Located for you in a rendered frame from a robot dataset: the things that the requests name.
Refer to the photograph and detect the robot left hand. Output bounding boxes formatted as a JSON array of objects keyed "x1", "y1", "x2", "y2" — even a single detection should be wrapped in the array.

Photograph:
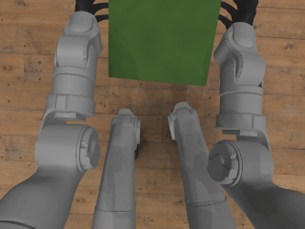
[{"x1": 74, "y1": 0, "x2": 109, "y2": 22}]

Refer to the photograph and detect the right robot upper arm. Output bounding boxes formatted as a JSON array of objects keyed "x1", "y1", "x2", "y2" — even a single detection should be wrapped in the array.
[{"x1": 207, "y1": 139, "x2": 305, "y2": 229}]

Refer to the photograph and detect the robot left forearm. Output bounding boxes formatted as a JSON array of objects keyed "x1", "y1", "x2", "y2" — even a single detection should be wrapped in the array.
[{"x1": 34, "y1": 10, "x2": 103, "y2": 164}]

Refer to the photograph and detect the left robot thigh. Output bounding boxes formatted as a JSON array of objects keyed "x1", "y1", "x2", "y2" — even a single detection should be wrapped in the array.
[{"x1": 91, "y1": 114, "x2": 141, "y2": 229}]

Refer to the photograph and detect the left robot upper arm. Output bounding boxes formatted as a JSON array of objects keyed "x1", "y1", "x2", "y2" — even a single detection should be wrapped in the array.
[{"x1": 0, "y1": 123, "x2": 101, "y2": 229}]

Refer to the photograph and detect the left robot foot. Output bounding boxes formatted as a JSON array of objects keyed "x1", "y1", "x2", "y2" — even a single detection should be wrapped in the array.
[{"x1": 134, "y1": 132, "x2": 141, "y2": 160}]

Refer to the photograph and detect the carton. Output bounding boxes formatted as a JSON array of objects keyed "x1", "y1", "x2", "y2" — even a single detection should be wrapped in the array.
[{"x1": 108, "y1": 0, "x2": 222, "y2": 87}]

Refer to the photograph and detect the robot right forearm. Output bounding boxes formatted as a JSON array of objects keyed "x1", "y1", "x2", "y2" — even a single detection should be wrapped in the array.
[{"x1": 213, "y1": 22, "x2": 272, "y2": 156}]

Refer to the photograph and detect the robot right hand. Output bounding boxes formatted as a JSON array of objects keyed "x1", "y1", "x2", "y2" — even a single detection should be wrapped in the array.
[{"x1": 218, "y1": 0, "x2": 258, "y2": 30}]

